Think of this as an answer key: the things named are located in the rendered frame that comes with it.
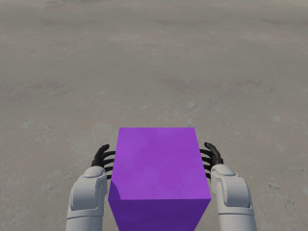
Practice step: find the carton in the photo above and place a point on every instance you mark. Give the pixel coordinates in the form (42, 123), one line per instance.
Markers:
(158, 180)

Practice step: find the robot right forearm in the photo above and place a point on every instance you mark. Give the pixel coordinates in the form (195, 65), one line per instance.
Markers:
(234, 202)

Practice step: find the robot right hand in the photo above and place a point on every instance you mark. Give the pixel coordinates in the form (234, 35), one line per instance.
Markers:
(213, 154)

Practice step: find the robot left forearm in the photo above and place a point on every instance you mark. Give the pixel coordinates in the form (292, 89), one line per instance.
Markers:
(86, 201)

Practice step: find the robot left hand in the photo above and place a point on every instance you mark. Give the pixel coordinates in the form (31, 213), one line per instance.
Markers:
(100, 156)

